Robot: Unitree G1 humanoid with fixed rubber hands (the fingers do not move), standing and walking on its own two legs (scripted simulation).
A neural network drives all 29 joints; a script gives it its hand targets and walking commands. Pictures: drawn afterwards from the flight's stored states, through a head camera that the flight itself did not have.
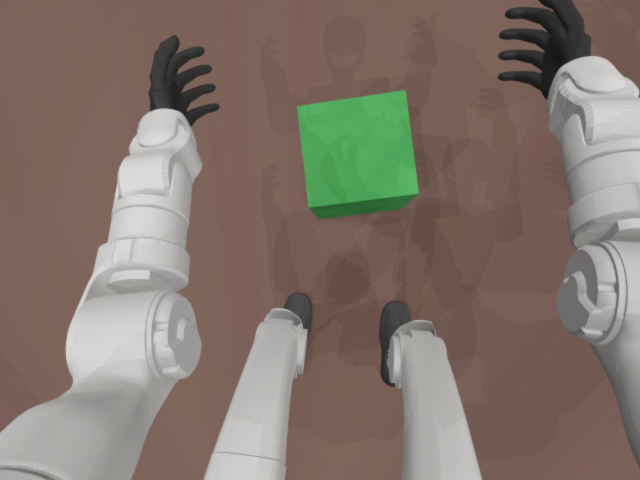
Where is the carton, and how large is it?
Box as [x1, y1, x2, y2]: [297, 90, 418, 218]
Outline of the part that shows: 405,90 297,106 308,206 318,218 397,209 405,205 418,193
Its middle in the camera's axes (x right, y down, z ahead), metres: +0.09 -0.17 +0.87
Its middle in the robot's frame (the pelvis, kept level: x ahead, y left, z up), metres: +0.54 +0.02 -0.54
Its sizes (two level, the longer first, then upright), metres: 0.210 0.200 0.250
